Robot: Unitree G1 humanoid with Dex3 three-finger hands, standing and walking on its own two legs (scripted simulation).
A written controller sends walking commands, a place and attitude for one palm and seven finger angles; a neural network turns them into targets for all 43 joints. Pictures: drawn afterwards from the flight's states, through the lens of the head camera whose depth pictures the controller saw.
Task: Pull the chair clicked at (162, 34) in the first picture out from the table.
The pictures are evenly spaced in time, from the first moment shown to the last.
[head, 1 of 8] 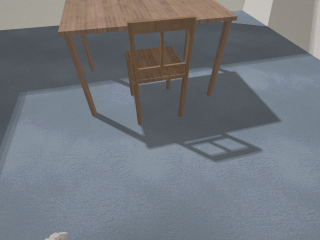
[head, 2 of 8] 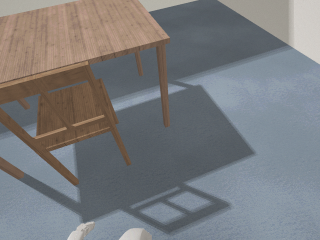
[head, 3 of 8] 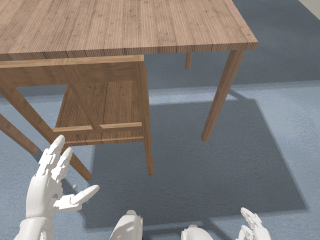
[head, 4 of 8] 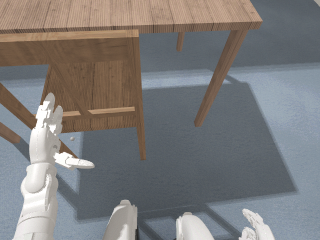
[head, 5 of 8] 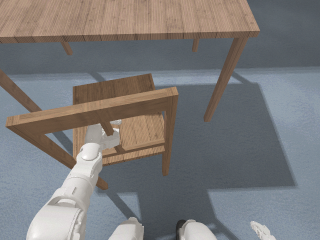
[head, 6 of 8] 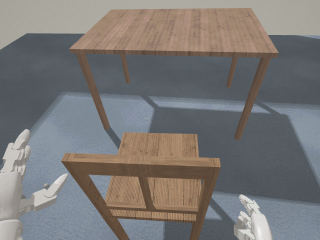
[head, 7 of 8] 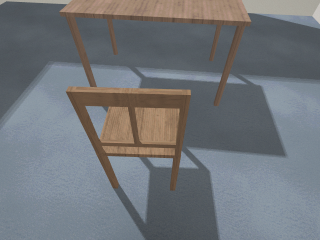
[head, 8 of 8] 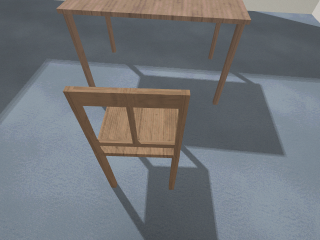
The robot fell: no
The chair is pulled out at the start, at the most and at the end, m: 0.00 0.61 0.61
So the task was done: yes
